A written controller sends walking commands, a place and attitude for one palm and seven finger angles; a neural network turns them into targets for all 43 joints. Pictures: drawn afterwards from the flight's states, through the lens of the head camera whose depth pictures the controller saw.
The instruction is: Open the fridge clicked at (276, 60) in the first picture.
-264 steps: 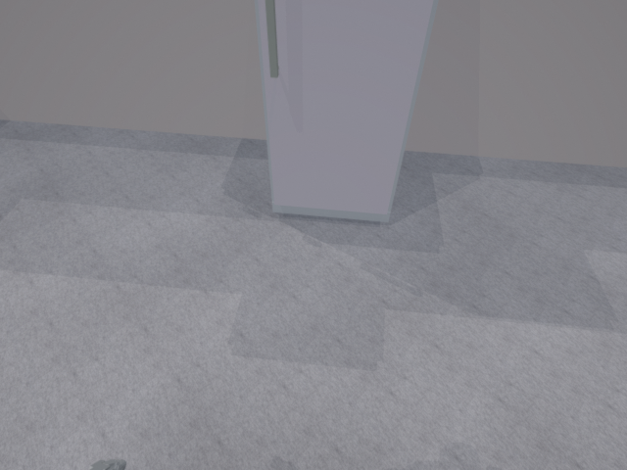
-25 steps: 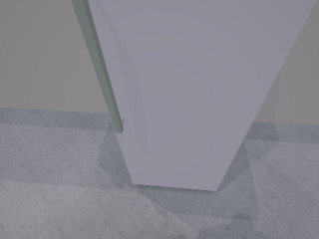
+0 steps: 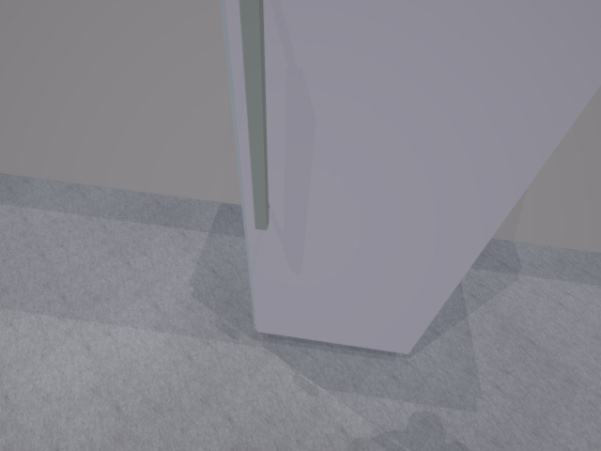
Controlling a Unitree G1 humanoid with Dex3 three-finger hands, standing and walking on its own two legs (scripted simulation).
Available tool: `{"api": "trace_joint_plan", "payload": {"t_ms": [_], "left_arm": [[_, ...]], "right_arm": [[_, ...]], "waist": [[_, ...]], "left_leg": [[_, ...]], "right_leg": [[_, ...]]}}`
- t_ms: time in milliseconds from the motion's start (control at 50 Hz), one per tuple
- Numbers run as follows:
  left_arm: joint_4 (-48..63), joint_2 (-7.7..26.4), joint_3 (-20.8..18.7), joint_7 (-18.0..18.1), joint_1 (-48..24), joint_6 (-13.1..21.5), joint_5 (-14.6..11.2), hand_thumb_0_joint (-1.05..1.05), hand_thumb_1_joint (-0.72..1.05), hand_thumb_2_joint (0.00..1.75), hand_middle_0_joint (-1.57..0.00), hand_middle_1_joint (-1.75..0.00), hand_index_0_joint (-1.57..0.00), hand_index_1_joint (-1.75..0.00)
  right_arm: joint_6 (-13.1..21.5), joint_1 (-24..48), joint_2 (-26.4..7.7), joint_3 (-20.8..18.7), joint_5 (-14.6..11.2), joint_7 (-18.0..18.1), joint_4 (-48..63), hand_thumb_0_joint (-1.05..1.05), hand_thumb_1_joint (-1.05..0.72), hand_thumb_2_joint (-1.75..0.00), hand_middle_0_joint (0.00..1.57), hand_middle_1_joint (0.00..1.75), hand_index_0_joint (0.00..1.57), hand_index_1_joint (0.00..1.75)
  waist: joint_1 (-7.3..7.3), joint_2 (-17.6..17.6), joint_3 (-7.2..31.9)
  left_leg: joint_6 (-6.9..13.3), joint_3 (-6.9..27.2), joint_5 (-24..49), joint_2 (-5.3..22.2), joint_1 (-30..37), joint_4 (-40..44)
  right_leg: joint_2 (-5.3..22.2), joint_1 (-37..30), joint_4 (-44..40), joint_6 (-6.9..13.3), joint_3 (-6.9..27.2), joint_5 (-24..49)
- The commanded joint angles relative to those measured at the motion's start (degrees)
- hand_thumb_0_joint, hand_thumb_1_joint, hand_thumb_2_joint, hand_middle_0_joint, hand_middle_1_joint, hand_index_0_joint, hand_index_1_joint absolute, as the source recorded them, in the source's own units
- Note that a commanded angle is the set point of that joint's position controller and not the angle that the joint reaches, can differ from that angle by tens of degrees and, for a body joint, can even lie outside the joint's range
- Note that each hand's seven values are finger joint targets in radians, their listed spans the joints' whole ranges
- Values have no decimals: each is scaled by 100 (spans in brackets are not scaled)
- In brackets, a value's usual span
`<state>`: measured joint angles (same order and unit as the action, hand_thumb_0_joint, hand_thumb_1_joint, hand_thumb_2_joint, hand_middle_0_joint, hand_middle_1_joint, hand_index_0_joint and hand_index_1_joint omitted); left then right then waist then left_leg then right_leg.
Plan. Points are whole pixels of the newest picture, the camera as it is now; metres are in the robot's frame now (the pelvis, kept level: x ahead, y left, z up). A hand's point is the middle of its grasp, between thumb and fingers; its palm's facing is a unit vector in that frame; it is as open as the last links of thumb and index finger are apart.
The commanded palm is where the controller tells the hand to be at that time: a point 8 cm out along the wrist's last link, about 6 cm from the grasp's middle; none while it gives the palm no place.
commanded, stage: come to a stop and stand still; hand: left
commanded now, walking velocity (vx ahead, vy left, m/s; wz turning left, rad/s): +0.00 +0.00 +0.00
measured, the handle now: (260, 121) +0.54 +0.11 +0.15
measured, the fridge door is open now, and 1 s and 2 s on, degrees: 0 0 0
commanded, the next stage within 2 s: look again from close up in 0.66 s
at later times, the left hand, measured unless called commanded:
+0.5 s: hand out of the picture -0.03 +0.15 -0.18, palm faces +0.01 -0.99 -0.16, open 7.3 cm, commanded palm none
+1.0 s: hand out of the picture +0.02 +0.17 -0.17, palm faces +0.01 -0.97 -0.22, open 7.3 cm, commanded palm none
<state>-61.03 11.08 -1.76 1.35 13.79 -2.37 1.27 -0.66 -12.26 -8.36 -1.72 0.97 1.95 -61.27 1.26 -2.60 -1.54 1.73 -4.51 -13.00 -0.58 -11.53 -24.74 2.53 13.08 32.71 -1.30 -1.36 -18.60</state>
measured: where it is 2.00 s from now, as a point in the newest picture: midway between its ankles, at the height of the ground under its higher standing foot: outside the picture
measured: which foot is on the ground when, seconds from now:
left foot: down 0.00-1.00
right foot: up 0.00-0.00, down 0.02-1.00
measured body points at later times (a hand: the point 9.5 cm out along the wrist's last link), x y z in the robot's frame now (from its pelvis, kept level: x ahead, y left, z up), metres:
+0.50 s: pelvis -0.02 -0.01 +0.00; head -0.01 +0.00 +0.45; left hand -0.03 +0.20 -0.16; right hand -0.05 -0.22 -0.16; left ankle +0.00 +0.10 -0.74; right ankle -0.03 -0.13 -0.74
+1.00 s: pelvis +0.00 -0.01 +0.00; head +0.00 -0.03 +0.45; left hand +0.02 +0.22 -0.15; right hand +0.02 -0.24 -0.16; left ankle +0.00 +0.10 -0.74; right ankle -0.03 -0.13 -0.74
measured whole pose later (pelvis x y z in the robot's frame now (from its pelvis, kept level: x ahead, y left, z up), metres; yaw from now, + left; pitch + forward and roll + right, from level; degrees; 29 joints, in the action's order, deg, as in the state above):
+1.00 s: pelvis +0.00 -0.01 +0.00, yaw +0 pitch -1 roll +1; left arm -61.4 9.3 0.6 1.6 16.0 1.1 1.1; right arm 1.5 -15.4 -10.4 0.1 1.0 1.3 -62.0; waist -0.2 0.8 -0.2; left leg 0.3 -4.3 -13.9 0.5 -12.1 -26.7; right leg 1.4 10.8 29.1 0.3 -1.5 -17.6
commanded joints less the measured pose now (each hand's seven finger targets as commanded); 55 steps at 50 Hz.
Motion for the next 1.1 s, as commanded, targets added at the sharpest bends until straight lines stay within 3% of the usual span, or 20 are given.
{"api": "trace_joint_plan", "payload": {"t_ms": [0,20,40,60,120,180,280,420,440,460,480,500,520,580,620,680,920,1020,1080], "left_arm": [[-31,488,21,91,352,272,-49,0,90,90,-20,-30,-20,-30],[-55,509,31,91,367,270,-45,0,90,90,-20,-30,-20,-30],[-107,496,28,83,325,308,-48,0,90,90,-20,-30,-20,-30],[-126,412,56,80,301,309,-58,0,90,90,-20,-30,-20,-30],[-158,338,92,72,293,276,-59,0,90,90,-20,-30,-20,-30],[-213,295,91,70,412,249,-60,0,90,90,-20,-30,-20,-30],[-272,211,98,75,597,247,-63,0,90,90,-20,-30,-20,-30],[-298,123,100,91,688,285,-73,0,90,90,-20,-30,-20,-30],[-365,263,182,293,970,443,48,0,90,90,-20,-30,-20,-30],[-90,488,127,238,680,471,-26,0,90,90,-20,-30,-20,-30],[38,485,116,196,550,472,-20,0,90,90,-20,-30,-20,-30],[77,426,101,163,521,507,-22,0,90,90,-20,-30,-20,-30],[51,359,122,138,603,506,-49,0,90,90,-20,-30,-20,-30],[17,177,171,113,690,478,-46,0,90,90,-20,-30,-20,-30],[29,204,169,100,648,487,-49,0,90,90,-20,-30,-20,-30],[63,243,163,102,642,456,-54,0,90,90,-20,-30,-20,-30],[156,528,82,80,536,460,-47,0,90,90,-20,-30,-20,-30],[132,599,71,73,482,466,-41,0,90,90,-20,-30,-20,-30],[119,626,80,61,446,449,-45,0,90,90,-20,-30,-20,-30]], "right_arm": [[160,-310,-555,-87,-120,-26,127,0,-90,-90,20,30,20,30],[166,-305,-525,-70,-106,-44,104,0,-90,-90,20,30,20,30],[135,-285,-544,-52,-80,-35,40,0,-90,-90,20,30,20,30],[126,-297,-596,-61,-78,-30,3,0,-90,-90,20,30,20,30],[116,-339,-588,-20,-76,-45,-118,0,-90,-90,20,30,20,30],[101,-394,-570,7,-57,-44,-187,0,-90,-90,20,30,20,30],[106,-544,-507,25,-42,-31,-277,0,-90,-90,20,30,20,30],[147,-783,-384,37,-52,-13,-365,0,-90,-90,20,30,20,30],[245,-225,-614,90,-50,-94,53,0,-90,-90,20,30,20,30],[167,-600,-361,86,-24,-130,168,0,-90,-90,20,30,20,30],[169,-853,-413,77,15,-145,158,0,-90,-90,20,30,20,30],[234,-1017,-377,98,58,-153,178,0,-90,-90,20,30,20,30],[248,-920,-365,112,33,-133,216,0,-90,-90,20,30,20,30],[262,-865,-451,107,-5,-96,330,0,-90,-90,20,30,20,30],[288,-890,-483,120,-3,-88,315,0,-90,-90,20,30,20,30],[277,-854,-539,110,-9,-82,281,0,-90,-90,20,30,20,30],[314,-552,-747,102,-10,-59,153,0,-90,-90,20,30,20,30],[298,-394,-794,94,-15,-52,109,0,-90,-90,20,30,20,30],[278,-322,-792,105,-16,-56,72,0,-90,-90,20,30,20,30]], "waist": [[-162,387,139],[-175,595,193],[-200,-69,251],[-203,-282,160],[-201,-139,-209],[-175,169,-412],[-131,308,-452],[-121,249,-332],[73,330,-516],[-272,440,-98],[-338,504,-21],[-335,1019,281],[-252,1050,150],[-171,285,-169],[-173,171,-191],[-167,172,-367],[-121,192,-48],[-123,143,-50],[-117,219,-122]], "left_leg": [[5,671,1055,707,130,320],[-36,630,1190,651,284,386],[-88,567,1133,663,397,309],[-98,532,849,662,461,349],[-75,575,285,647,311,601],[-68,640,-250,632,102,787],[-58,702,-467,644,-51,874],[-57,676,-177,649,-87,782],[-214,448,497,695,-475,-402],[-190,511,-479,443,-242,-279],[-136,523,-543,420,-289,-305],[-81,601,-57,468,-200,-221],[-20,728,-74,556,-337,-27],[71,828,-117,602,-614,161],[80,794,187,593,-513,170],[72,764,37,589,-480,275],[40,573,727,616,-46,240],[11,520,803,627,35,204],[-20,509,674,616,2,237]], "right_leg": [[654,-455,-1326,220,628,1805],[676,-371,-1175,251,557,1896],[530,-281,-1158,256,586,1878],[541,-118,-1275,243,578,1524],[453,142,-1513,203,579,502],[390,245,-1594,197,585,82],[347,221,-1545,207,525,86],[353,71,-1489,220,493,322],[543,154,-1321,276,554,1475],[672,382,-1457,441,782,-445],[533,559,-1251,489,705,-875],[445,398,-901,512,471,-230],[318,339,-824,482,436,-126],[241,225,-800,422,389,95],[266,197,-771,401,392,368],[260,279,-831,377,421,314],[360,-39,-902,359,476,1161],[397,-95,-971,376,522,1472],[394,-67,-1047,375,546,1306]]}}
